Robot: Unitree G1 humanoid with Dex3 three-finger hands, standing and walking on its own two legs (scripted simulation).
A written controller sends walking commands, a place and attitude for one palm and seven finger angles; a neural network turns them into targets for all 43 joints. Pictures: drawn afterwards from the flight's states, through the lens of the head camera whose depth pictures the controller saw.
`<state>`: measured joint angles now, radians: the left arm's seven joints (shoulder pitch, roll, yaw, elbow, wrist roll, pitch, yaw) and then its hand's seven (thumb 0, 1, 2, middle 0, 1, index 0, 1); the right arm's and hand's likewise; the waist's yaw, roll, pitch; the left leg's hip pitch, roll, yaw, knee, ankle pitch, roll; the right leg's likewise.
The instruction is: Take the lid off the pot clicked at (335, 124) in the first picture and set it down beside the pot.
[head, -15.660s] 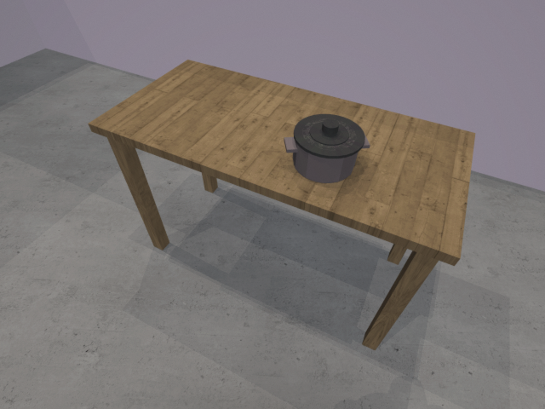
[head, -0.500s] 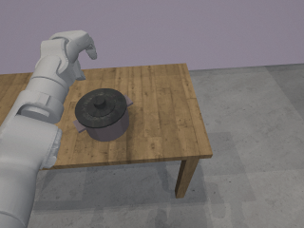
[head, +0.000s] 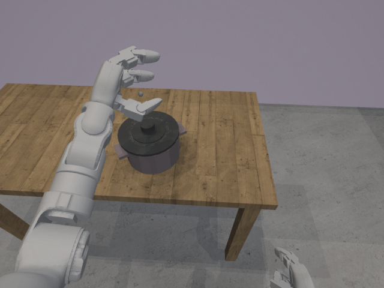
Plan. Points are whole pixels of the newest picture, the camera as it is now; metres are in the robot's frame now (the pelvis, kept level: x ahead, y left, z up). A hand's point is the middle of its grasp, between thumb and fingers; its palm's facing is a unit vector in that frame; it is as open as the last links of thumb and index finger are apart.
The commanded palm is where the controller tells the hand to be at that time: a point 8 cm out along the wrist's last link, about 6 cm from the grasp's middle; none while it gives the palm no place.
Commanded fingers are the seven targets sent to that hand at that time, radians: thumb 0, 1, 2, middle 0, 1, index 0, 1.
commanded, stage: draw the hand back to the body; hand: left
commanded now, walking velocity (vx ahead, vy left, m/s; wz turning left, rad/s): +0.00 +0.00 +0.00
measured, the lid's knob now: (147, 125) +0.53 +0.16 +0.00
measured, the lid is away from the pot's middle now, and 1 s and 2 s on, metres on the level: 0.01 0.01 0.01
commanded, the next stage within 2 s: come to a stop and stand still in 1.56 s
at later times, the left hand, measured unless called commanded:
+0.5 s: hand (119, 121) +0.35 +0.15 +0.20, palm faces +0.23 -0.94 -0.24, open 8.6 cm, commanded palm +0.30 +0.21 +0.20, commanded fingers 0.00 0.66 0.92 -0.31 -0.36 -0.30 -0.36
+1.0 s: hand (91, 172) +0.25 +0.18 +0.18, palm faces +0.33 -0.90 -0.28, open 7.4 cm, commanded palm +0.20 +0.22 +0.19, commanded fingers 0.00 0.90 0.90 -0.20 -0.30 -0.20 -0.30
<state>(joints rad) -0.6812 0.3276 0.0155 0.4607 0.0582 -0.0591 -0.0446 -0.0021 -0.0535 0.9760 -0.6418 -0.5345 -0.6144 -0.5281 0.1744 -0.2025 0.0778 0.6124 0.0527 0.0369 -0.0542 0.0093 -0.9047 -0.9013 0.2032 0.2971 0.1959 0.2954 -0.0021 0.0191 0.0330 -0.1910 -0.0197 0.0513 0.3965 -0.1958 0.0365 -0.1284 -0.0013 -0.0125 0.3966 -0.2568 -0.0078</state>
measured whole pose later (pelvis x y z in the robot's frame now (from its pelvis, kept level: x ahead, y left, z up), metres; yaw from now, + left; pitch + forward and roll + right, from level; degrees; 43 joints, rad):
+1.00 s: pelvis +0.00 -0.04 +0.00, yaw +0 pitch -5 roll +0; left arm 0.17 0.32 0.22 -0.22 -0.10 -0.10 0.08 0.01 0.87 0.90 -0.22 -0.31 -0.22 -0.31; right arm 0.14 -0.23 0.03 0.65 0.03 -0.04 -0.06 0.01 -0.90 -0.90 0.20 0.30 0.20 0.30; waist 0.04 0.08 0.04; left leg -0.10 0.04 0.02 0.38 -0.20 -0.02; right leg -0.02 0.06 -0.04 0.34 -0.24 -0.06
